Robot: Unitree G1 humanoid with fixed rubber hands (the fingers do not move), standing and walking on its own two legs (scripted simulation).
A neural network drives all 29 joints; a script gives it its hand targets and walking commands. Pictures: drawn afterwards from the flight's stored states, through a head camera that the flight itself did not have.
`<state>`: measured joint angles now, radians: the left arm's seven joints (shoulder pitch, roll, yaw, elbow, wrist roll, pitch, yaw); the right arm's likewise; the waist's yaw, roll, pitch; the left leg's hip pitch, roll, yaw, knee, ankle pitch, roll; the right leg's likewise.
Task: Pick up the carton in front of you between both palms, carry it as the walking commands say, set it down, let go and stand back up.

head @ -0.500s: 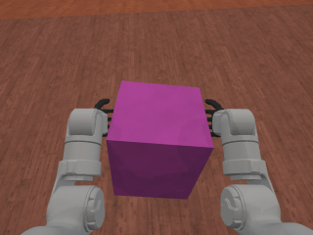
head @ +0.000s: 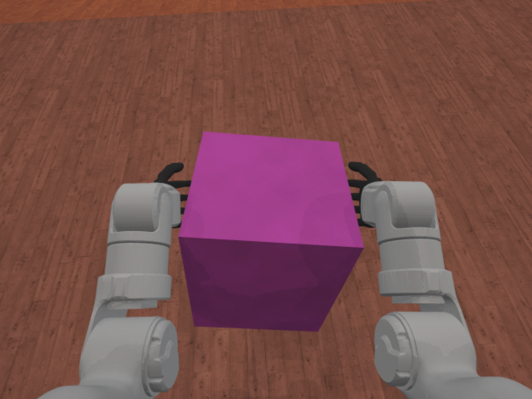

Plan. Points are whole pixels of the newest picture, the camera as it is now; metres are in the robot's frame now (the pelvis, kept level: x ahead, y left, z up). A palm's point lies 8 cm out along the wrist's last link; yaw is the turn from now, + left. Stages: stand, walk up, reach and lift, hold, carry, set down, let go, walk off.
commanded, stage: carry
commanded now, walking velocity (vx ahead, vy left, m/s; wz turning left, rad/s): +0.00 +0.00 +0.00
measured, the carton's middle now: (263, 237) +0.35 +0.00 +0.06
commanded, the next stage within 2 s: none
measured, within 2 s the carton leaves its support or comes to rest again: neither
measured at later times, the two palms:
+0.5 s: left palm (170, 195) +0.38 +0.14 +0.13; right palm (367, 195) +0.37 -0.16 +0.12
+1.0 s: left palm (157, 189) +0.39 +0.16 +0.14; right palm (352, 187) +0.39 -0.14 +0.13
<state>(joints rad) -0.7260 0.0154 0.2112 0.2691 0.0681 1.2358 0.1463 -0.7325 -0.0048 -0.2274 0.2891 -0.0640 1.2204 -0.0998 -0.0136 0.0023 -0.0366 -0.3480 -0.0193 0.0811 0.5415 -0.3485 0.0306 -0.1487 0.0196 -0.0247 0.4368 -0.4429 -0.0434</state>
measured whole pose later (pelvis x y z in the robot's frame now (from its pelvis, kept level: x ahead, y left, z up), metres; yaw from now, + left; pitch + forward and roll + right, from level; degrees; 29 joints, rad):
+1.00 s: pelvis +0.04 +0.02 +0.00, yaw -1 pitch +0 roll +2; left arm -0.73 0.02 0.20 0.27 0.06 1.23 0.15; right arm -0.71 0.01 -0.24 0.25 -0.07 1.22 -0.10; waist 0.00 -0.02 -0.04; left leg -0.32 -0.04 0.10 0.59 -0.44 0.05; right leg -0.10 0.00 -0.01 0.45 -0.50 -0.02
